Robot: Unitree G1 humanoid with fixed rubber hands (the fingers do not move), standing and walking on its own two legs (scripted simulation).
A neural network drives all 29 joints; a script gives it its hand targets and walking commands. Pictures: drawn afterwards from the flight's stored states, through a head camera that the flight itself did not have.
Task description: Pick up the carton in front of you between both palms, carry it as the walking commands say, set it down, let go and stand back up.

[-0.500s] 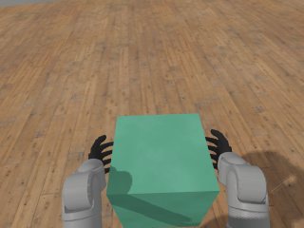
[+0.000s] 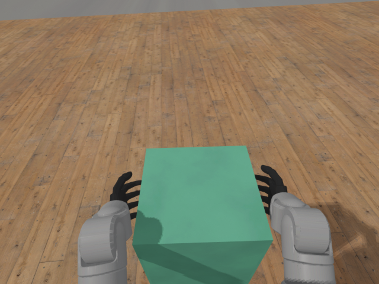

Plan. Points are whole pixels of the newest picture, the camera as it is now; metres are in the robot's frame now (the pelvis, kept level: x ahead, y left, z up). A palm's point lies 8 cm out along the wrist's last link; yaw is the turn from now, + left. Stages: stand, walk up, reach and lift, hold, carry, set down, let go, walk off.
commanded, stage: carry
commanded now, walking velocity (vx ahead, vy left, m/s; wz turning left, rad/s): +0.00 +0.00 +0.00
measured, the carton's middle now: (198, 220) +0.28 +0.00 +0.01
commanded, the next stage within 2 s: hold in 1.24 s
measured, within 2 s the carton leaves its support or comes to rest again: neither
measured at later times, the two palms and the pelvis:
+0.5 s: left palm (118, 236) +0.22 +0.15 +0.07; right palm (281, 228) +0.22 -0.15 +0.07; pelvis -0.04 +0.00 +0.01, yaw +0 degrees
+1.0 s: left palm (121, 235) +0.23 +0.15 +0.05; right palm (275, 228) +0.23 -0.15 +0.05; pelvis -0.06 +0.00 +0.00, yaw +0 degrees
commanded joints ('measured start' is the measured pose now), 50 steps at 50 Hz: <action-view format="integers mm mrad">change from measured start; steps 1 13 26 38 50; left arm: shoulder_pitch -479 -472 -453 -572 -518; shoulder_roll -900 -887 -828 -864 -892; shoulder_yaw -715 -702 -579 -399 -474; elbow -67 56 204 478 419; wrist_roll -419 -353 -226 -88 -125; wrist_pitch -2 -90 -295 -558 -526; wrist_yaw -255 -266 -267 -286 -286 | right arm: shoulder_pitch -456 -455 -429 -544 -491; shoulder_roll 905 897 844 882 906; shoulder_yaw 714 705 581 399 479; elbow -57 73 222 500 435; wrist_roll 415 351 218 73 118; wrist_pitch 4 -82 -284 -545 -513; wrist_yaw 249 263 258 276 277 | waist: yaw -3 -1 -2 1 -2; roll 5 -4 -8 -9 -12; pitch -249 -160 -161 -187 -235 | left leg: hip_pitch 39 -26 -62 -76 -51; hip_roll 107 103 99 94 94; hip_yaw -66 -78 -86 -92 -85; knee -31 -105 -131 -130 -92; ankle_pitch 598 326 197 166 256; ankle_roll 6 18 28 33 34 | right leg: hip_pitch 184 153 135 138 156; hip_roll -101 -107 -106 -103 -109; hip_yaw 97 116 124 134 124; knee -16 -102 -140 -148 -117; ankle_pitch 534 357 246 215 326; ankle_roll -8 -7 -5 -7 -8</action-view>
